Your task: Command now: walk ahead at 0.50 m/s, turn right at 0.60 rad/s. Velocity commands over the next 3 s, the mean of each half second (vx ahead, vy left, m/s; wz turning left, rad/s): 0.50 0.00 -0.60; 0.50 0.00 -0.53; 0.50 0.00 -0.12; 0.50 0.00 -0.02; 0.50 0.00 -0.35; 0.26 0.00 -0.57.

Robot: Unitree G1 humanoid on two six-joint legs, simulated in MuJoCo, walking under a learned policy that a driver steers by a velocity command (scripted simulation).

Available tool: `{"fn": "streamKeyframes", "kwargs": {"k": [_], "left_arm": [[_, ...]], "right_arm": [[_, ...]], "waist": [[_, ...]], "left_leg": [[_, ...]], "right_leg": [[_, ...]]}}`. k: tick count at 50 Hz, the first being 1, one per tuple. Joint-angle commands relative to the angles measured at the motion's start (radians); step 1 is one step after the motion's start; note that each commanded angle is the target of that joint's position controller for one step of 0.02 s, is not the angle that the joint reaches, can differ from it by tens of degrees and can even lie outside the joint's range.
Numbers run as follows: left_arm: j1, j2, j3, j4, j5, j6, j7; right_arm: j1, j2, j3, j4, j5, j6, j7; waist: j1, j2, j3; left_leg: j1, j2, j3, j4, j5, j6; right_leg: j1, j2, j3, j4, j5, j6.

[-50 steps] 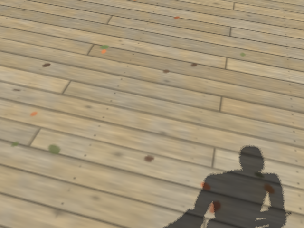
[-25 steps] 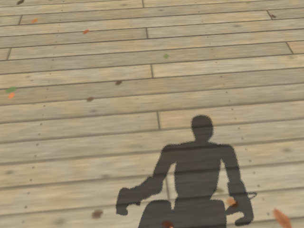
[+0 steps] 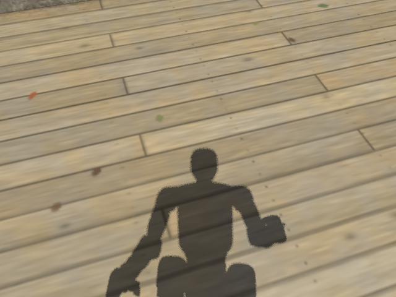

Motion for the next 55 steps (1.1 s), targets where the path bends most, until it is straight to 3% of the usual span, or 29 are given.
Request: {"fn": "streamKeyframes", "kwargs": {"k": [1, 3, 6, 9, 13, 17, 19, 20, 21, 22, 23, 24, 25, 26, 27, 28, 30, 33, 37, 43, 46, 47, 48, 49, 50, 51, 52, 53, 55], "left_arm": [[-0.018, 0.075, 0.011, -0.076, 0.017, 0.001, -0.017], [-0.022, 0.059, 0.007, -0.082, 0.026, 0.024, -0.035], [-0.102, 0.04, 0.0, -0.12, 0.024, 0.038, -0.052], [-0.207, 0.029, -0.008, -0.161, 0.024, 0.039, -0.064], [-0.338, 0.0, -0.028, -0.206, 0.02, 0.03, -0.081], [-0.417, 0.014, -0.028, -0.241, 0.031, 0.031, -0.087], [-0.396, 0.028, -0.021, -0.241, 0.038, 0.032, -0.079], [-0.336, 0.04, -0.013, -0.226, 0.041, 0.029, -0.072], [-0.203, 0.057, 0.0, -0.187, 0.045, 0.02, -0.061], [-0.018, 0.111, 0.026, -0.128, 0.053, 0.014, -0.045], [-0.004, 0.233, 0.055, -0.137, 0.043, 0.016, -0.028], [0.028, 0.259, 0.063, -0.164, 0.009, 0.027, -0.019], [0.008, 0.232, 0.058, -0.138, 0.006, 0.031, -0.009], [-0.034, 0.174, 0.044, -0.128, -0.002, 0.026, -0.003], [-0.081, 0.137, 0.033, -0.13, -0.001, 0.019, 0.0], [-0.117, 0.111, 0.023, -0.133, -0.008, 0.012, 0.003], [-0.124, 0.098, 0.016, -0.136, -0.011, -0.007, -0.004], [-0.072, 0.125, 0.026, -0.116, -0.008, -0.017, -0.009], [0.012, 0.125, 0.027, -0.092, -0.01, -0.019, -0.009], [0.106, 0.131, 0.027, -0.061, 0.0, -0.02, 0.006], [0.075, 0.138, 0.023, -0.055, 0.003, -0.025, 0.016], [0.059, 0.147, 0.023, -0.052, 0.005, -0.028, 0.016], [0.045, 0.15, 0.021, -0.047, 0.003, -0.031, 0.011], [0.044, 0.119, 0.011, -0.056, 0.0, -0.037, 0.005], [0.153, 0.029, -0.006, -0.078, -0.03, -0.04, 0.002], [0.171, 0.076, -0.003, -0.06, -0.001, -0.037, 0.005], [0.098, 0.092, 0.0, -0.056, 0.015, -0.029, 0.004], [0.019, 0.086, -0.005, -0.066, 0.021, -0.029, -0.005], [-0.02, 0.065, -0.01, -0.079, 0.028, -0.016, -0.019]], "right_arm": [[0.131, -0.091, -0.032, -0.011, 0.005, -0.003, -0.006], [0.162, -0.09, -0.031, 0.018, 0.014, -0.02, -0.004], [0.198, -0.104, -0.039, 0.042, 0.025, -0.043, 0.006], [0.225, -0.107, -0.042, 0.063, 0.023, -0.043, 0.007], [0.248, -0.123, -0.048, 0.083, 0.022, -0.04, 0.007], [0.305, -0.157, -0.058, 0.111, 0.023, -0.025, -0.002], [0.32, -0.183, -0.062, 0.124, 0.021, -0.009, -0.007], [0.324, -0.199, -0.065, 0.128, 0.021, 0.001, -0.009], [0.316, -0.206, -0.064, 0.124, 0.026, 0.011, -0.01], [0.31, -0.193, -0.058, 0.103, 0.021, 0.014, -0.009], [0.344, -0.071, -0.03, 0.027, 0.025, 0.008, 0.01], [0.242, -0.139, -0.045, -0.013, 0.015, 0.003, 0.013], [0.158, -0.146, -0.044, -0.035, 0.021, -0.004, 0.017], [0.165, -0.124, -0.033, -0.026, 0.027, -0.015, 0.016], [0.179, -0.121, -0.033, -0.011, 0.02, -0.013, 0.014], [0.204, -0.121, -0.033, -0.006, 0.003, 0.002, 0.014], [0.233, -0.113, -0.033, 0.003, -0.011, 0.034, 0.02], [0.156, -0.092, -0.029, -0.022, -0.007, 0.05, 0.026], [-0.004, -0.092, -0.026, -0.071, -0.003, 0.048, 0.026], [-0.153, -0.088, -0.013, -0.126, 0.009, 0.026, 0.036], [-0.076, -0.104, -0.018, -0.11, 0.009, 0.014, 0.032], [0.002, -0.123, -0.028, -0.084, 0.008, 0.01, 0.024], [0.133, -0.142, -0.04, -0.042, 0.007, 0.001, 0.013], [0.278, -0.188, -0.053, -0.018, -0.005, -0.011, -0.001], [0.374, -0.299, -0.079, -0.014, -0.024, -0.009, -0.009], [0.336, -0.265, -0.079, 0.004, 0.004, 0.005, 0.003], [0.241, -0.185, -0.062, -0.011, 0.017, 0.008, 0.008], [0.187, -0.123, -0.047, -0.013, 0.019, 0.005, 0.014], [0.175, -0.091, -0.033, 0.016, 0.017, -0.006, 0.012]], "waist": [[-0.077, 0.088, -0.053], [-0.064, 0.135, -0.039], [-0.063, 0.123, -0.033], [-0.077, 0.113, -0.005], [-0.101, 0.111, 0.019], [-0.121, 0.11, 0.038], [-0.104, 0.122, 0.011], [-0.076, 0.126, -0.033], [-0.014, 0.105, -0.11], [0.063, 0.032, -0.221], [0.011, -0.215, -0.319], [0.054, -0.159, -0.382], [0.047, -0.068, -0.242], [0.005, -0.021, -0.138], [-0.042, 0.012, -0.085], [-0.081, 0.004, -0.071], [-0.106, -0.003, -0.089], [-0.09, 0.0, -0.051], [-0.033, -0.019, -0.005], [0.022, -0.038, 0.003], [-0.024, -0.058, -0.003], [-0.059, -0.059, -0.033], [-0.125, -0.025, -0.096], [-0.189, 0.024, -0.199], [-0.163, 0.237, -0.342], [-0.128, 0.251, -0.316], [-0.098, 0.121, -0.144], [-0.096, 0.041, -0.067], [-0.067, 0.092, -0.017]], "left_leg": [[0.326, 0.309, -0.375, -0.337, -0.119, 0.12], [0.274, 0.271, -0.242, -0.36, 0.048, 0.109], [0.292, 0.283, -0.142, -0.396, 0.165, 0.128], [0.315, 0.273, -0.043, -0.42, 0.201, 0.129], [0.316, 0.249, 0.082, -0.417, 0.245, 0.102], [0.409, 0.284, 0.137, -0.369, 0.346, 0.08], [0.467, 0.292, 0.177, -0.247, 0.619, 0.067], [0.483, 0.293, 0.194, -0.124, 0.768, 0.063], [0.445, 0.28, 0.218, 0.072, 0.805, 0.052], [0.276, 0.256, 0.229, 0.346, 0.604, 0.02], [-0.146, 0.12, 0.22, 0.686, -0.198, -0.04], [-0.308, 0.012, 0.014, 0.853, -0.385, -0.061], [-0.394, 0.073, -0.051, 0.845, -0.283, -0.046], [-0.356, 0.112, -0.05, 0.751, -0.199, -0.04], [-0.285, 0.137, -0.054, 0.665, -0.177, -0.041], [-0.215, 0.146, -0.061, 0.62, -0.175, -0.051], [-0.156, 0.139, -0.051, 0.573, -0.17, -0.068], [-0.201, 0.13, -0.038, 0.466, -0.075, -0.087], [-0.289, 0.114, -0.049, 0.288, 0.075, -0.095], [-0.263, 0.054, -0.038, 0.089, 0.137, -0.065], [-0.07, 0.022, -0.03, -0.008, 0.088, -0.014], [0.045, -0.009, -0.015, -0.026, 0.037, 0.006], [0.205, -0.025, 0.001, -0.086, 0.044, 0.029], [0.427, 0.1, -0.124, -0.103, -0.027, 0.071], [0.696, 0.377, -0.571, -0.156, -0.149, 0.188], [0.641, 0.43, -0.827, -0.285, -0.201, 0.232], [0.488, 0.398, -0.698, -0.298, -0.276, 0.226], [0.377, 0.344, -0.556, -0.316, -0.224, 0.206], [0.271, 0.256, -0.369, -0.353, -0.036, 0.162]], "right_leg": [[-0.355, -0.132, -0.019, 0.134, 0.102, 0.018], [-0.325, -0.148, -0.038, 0.116, 0.123, 0.032], [-0.397, -0.169, -0.049, 0.088, 0.186, 0.044], [-0.467, -0.184, -0.069, -0.012, 0.281, 0.061], [-0.4, -0.184, -0.137, -0.253, 0.414, 0.053], [-0.349, -0.16, -0.206, -0.391, 0.329, 0.009], [-0.278, -0.107, -0.243, -0.431, 0.219, -0.029], [-0.2, -0.067, -0.256, -0.451, 0.171, -0.053], [-0.039, -0.023, -0.261, -0.509, 0.18, -0.082], [0.224, -0.066, -0.155, -0.555, 0.155, -0.123], [0.532, -0.384, 0.34, -0.614, 0.04, -0.235], [0.573, -0.47, 0.671, -0.758, 0.139, -0.301], [0.51, -0.433, 0.476, -0.752, 0.273, -0.279], [0.366, -0.395, 0.356, -0.752, 0.403, -0.249], [0.251, -0.337, 0.273, -0.766, 0.499, -0.21], [0.168, -0.295, 0.22, -0.781, 0.561, -0.194], [0.108, -0.261, 0.181, -0.801, 0.62, -0.198], [0.066, -0.232, 0.174, -0.848, 0.53, -0.196], [0.123, -0.221, 0.204, -0.861, 0.478, -0.171], [0.242, -0.235, 0.227, -0.778, 0.651, -0.143], [0.223, -0.254, 0.228, -0.733, 0.763, -0.092], [0.216, -0.243, 0.214, -0.66, 0.898, -0.074], [0.201, -0.197, 0.169, -0.499, 0.968, -0.054], [0.083, -0.145, 0.129, -0.268, 0.802, -0.033], [-0.191, 0.007, 0.024, 0.081, 0.274, 0.017], [-0.328, 0.029, 0.031, 0.192, -0.062, 0.013], [-0.37, -0.035, 0.042, 0.231, 0.016, 0.01], [-0.359, -0.071, 0.03, 0.185, 0.078, 0.01], [-0.315, -0.115, 0.006, 0.092, 0.112, 0.018]]}}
